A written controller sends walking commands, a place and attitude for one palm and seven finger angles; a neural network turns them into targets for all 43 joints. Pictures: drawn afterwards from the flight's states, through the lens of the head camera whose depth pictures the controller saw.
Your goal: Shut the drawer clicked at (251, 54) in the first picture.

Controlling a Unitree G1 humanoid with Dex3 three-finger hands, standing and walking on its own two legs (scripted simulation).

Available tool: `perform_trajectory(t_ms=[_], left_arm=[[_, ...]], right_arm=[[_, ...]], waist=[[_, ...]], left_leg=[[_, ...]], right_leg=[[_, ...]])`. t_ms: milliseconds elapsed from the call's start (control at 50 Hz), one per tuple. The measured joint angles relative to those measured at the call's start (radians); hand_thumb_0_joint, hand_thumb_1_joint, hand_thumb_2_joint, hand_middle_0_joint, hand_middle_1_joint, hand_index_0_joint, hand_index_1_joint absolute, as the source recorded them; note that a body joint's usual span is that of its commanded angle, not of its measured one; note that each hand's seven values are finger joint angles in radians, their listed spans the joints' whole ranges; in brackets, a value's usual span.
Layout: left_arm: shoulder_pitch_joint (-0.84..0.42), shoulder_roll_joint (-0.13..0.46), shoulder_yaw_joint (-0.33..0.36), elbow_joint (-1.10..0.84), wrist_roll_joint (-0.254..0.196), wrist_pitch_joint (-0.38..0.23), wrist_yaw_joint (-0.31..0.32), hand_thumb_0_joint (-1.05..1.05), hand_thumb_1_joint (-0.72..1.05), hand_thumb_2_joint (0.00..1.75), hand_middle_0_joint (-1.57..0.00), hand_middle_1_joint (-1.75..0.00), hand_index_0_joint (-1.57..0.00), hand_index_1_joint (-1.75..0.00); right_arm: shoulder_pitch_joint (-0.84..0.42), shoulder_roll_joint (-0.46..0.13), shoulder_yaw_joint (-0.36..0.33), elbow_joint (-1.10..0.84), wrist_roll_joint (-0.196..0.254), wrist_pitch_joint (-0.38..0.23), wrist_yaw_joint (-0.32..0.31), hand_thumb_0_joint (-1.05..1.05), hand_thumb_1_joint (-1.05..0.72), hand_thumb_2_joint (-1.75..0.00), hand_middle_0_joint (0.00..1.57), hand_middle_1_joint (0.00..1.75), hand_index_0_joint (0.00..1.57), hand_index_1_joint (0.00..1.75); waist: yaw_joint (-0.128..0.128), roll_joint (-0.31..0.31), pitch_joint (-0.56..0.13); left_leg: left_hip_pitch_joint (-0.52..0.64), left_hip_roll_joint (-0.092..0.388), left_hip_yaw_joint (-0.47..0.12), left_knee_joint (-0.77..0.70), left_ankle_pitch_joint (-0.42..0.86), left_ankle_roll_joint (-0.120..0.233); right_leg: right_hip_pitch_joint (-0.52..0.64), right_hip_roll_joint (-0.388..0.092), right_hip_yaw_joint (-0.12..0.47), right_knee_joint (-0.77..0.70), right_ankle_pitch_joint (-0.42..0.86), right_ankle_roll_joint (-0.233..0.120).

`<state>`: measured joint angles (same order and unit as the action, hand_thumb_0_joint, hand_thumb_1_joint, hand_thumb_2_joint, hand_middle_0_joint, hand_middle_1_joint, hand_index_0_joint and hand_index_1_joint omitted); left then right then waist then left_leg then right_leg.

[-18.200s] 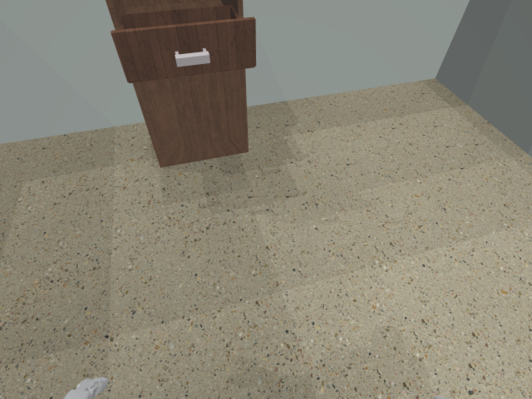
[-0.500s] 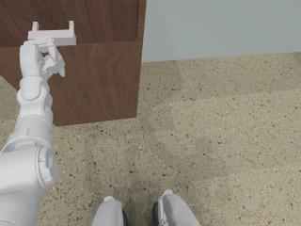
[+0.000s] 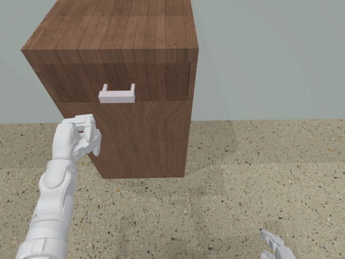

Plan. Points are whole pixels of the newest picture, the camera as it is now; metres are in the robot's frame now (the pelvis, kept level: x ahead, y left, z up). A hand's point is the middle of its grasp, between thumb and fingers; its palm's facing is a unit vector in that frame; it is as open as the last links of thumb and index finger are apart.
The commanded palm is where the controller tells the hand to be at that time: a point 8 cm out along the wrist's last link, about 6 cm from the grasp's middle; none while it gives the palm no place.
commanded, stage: draw the hand back to the body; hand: left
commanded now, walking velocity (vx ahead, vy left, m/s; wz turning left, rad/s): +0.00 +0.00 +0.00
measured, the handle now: (118, 91) +0.60 +0.19 +0.01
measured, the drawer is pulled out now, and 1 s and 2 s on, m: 0.00 0.00 0.00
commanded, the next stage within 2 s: step back with the hand held close in 0.88 s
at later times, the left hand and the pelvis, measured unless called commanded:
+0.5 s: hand (43, 185) +0.22 +0.21 +0.16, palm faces +0.31 -0.90 -0.31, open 3.3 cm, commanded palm +0.17 +0.26 +0.18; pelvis -0.01 -0.01 +0.04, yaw +0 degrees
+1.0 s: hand (8, 220) +0.16 +0.22 +0.18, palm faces +0.40 -0.83 -0.38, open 3.3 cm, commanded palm +0.11 +0.26 +0.21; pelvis -0.01 -0.02 +0.04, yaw +0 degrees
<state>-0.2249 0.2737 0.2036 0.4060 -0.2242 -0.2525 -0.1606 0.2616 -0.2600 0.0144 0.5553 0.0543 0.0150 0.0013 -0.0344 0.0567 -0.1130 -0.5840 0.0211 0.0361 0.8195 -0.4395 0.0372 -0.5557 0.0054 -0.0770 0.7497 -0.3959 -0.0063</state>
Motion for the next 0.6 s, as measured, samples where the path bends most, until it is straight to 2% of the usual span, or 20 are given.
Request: perform_trajectory(t_ms=[20, 40, 80, 120, 240, 420, 600], left_arm=[[0.016, -0.002, -0.003, -0.017, -0.005, 0.013, -0.006, 0.02, 0.9, 0.9, -1.4, -1.6, -1.41, -1.6], [0.035, 0.002, -0.012, -0.042, 0.019, 0.03, 0.013, 0.02, 0.9, 0.9, -1.4, -1.6, -1.41, -1.6], [0.085, 0.013, -0.041, -0.105, 0.069, 0.07, 0.077, 0.02, 0.9, 0.9, -1.4, -1.6, -1.41, -1.6], [0.135, 0.017, -0.065, -0.165, 0.098, 0.105, 0.132, 0.02, 0.9, 0.9, -1.4, -1.6, -1.41, -1.6], [0.246, 0.028, -0.075, -0.296, 0.136, 0.172, 0.224, 0.02, 0.9, 0.9, -1.4, -1.6, -1.41, -1.6], [0.437, 0.034, -0.043, -0.522, 0.142, 0.193, 0.255, 0.02, 0.9, 0.9, -1.4, -1.6, -1.4, -1.6], [0.632, 0.044, 0.01, -0.734, 0.144, 0.181, 0.255, 0.02, 0.89, 0.9, -1.41, -1.6, -1.41, -1.6]], right_arm=[[-0.007, -0.001, 0.003, -0.002, 0.002, -0.004, -0.004, 0.01, -0.91, -0.89, 0.2, 0.3, 0.2, 0.3], [-0.017, 0.001, 0.004, -0.003, 0.002, -0.003, -0.01, 0.01, -0.91, -0.89, 0.2, 0.3, 0.2, 0.3], [-0.034, 0.008, 0.005, -0.007, 0.002, 0.007, -0.026, 0.01, -0.91, -0.89, 0.2, 0.3, 0.2, 0.3], [-0.045, 0.012, 0.009, -0.012, 0.004, 0.011, -0.041, 0.01, -0.91, -0.89, 0.2, 0.3, 0.2, 0.3], [-0.074, 0.019, 0.03, -0.004, -0.001, 0.007, -0.072, 0.01, -0.91, -0.89, 0.2, 0.3, 0.2, 0.3], [-0.081, 0.017, 0.036, 0.025, -0.022, -0.036, -0.071, 0.01, -0.9, -0.89, 0.2, 0.3, 0.2, 0.3], [-0.078, 0.021, 0.024, 0.046, -0.04, -0.072, -0.063, 0.02, -0.9, -0.89, 0.2, 0.3, 0.2, 0.3]], waist=[[0.003, 0.0, 0.002], [0.008, -0.002, 0.009], [0.015, -0.006, 0.024], [0.022, -0.005, 0.038], [0.045, -0.004, 0.079], [0.073, 0.011, 0.119], [0.09, 0.023, 0.136]], left_leg=[[0.014, -0.002, 0.001, -0.009, 0.005, 0.0], [0.036, -0.004, 0.005, -0.022, 0.011, 0.0], [0.091, -0.008, 0.013, -0.062, 0.028, 0.0], [0.144, -0.012, 0.017, -0.106, 0.049, -0.001], [0.285, -0.019, 0.021, -0.224, 0.104, -0.004], [0.433, -0.02, 0.016, -0.347, 0.158, -0.011], [0.491, -0.014, 0.011, -0.391, 0.177, -0.017]], right_leg=[[0.013, -0.001, 0.001, -0.005, 0.003, 0.0], [0.031, -0.003, 0.005, -0.013, 0.007, -0.001], [0.077, -0.005, 0.013, -0.04, 0.02, -0.002], [0.126, -0.008, 0.017, -0.075, 0.036, -0.002], [0.259, -0.009, 0.021, -0.177, 0.083, -0.005], [0.408, -0.003, 0.016, -0.299, 0.134, -0.011], [0.47, 0.004, 0.012, -0.351, 0.154, -0.016]])
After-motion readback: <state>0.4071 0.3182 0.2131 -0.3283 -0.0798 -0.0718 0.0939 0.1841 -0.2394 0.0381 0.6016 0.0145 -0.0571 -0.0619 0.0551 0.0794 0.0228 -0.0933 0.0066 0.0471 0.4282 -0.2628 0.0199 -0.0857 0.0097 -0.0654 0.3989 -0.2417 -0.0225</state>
